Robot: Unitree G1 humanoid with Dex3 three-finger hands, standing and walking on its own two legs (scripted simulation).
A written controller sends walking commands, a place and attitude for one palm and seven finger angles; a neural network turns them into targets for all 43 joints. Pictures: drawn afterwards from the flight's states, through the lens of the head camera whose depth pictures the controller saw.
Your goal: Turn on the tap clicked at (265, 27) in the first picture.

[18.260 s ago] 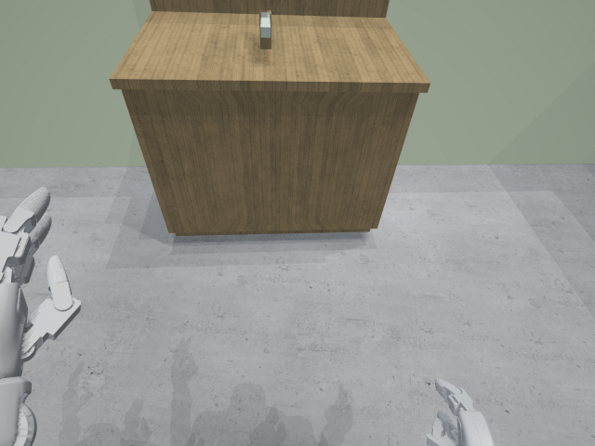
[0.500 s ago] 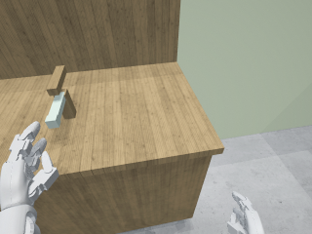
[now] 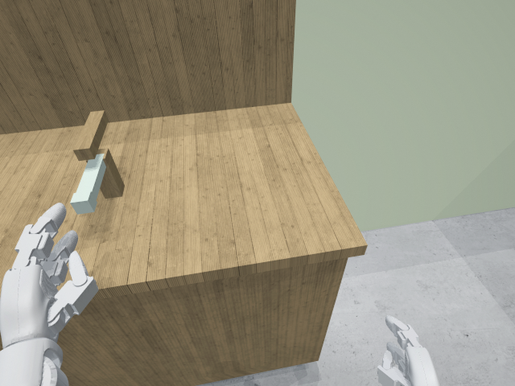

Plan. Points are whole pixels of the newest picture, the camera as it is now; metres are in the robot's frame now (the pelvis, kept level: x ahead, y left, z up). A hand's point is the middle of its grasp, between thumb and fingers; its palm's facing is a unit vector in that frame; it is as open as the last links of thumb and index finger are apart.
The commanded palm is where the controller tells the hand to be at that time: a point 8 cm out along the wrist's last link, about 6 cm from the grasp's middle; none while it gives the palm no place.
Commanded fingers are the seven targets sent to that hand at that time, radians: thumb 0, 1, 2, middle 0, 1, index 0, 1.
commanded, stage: turn the palm inward beside the body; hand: left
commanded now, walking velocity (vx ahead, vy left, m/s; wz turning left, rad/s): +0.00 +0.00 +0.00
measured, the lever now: (84, 202) +0.34 +0.36 +0.11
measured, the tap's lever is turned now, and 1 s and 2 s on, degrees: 0 0 0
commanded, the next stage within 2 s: reach beside the lever's end, fingers flat in 0.04 s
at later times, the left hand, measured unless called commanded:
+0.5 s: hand (86, 270) +0.20 +0.25 +0.14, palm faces +0.51 -0.85 -0.13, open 7.4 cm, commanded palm +0.16 +0.29 +0.15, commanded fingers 0.00 0.90 0.90 -0.20 -0.30 -0.20 -0.30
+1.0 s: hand (90, 257) +0.23 +0.27 +0.13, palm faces +0.50 -0.86 -0.12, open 7.5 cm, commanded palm +0.19 +0.31 +0.13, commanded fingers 0.00 0.90 0.90 -0.18 -0.24 -0.18 -0.24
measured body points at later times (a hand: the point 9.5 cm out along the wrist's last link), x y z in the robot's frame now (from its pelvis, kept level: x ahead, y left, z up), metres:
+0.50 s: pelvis +0.00 +0.01 +0.00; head -0.01 -0.01 +0.45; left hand +0.17 +0.30 +0.15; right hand +0.20 -0.21 -0.07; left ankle -0.01 +0.15 -0.72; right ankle +0.03 -0.08 -0.72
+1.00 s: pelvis +0.00 +0.01 +0.00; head +0.00 +0.00 +0.45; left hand +0.20 +0.31 +0.14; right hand +0.20 -0.21 -0.08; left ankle -0.01 +0.15 -0.72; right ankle +0.03 -0.08 -0.72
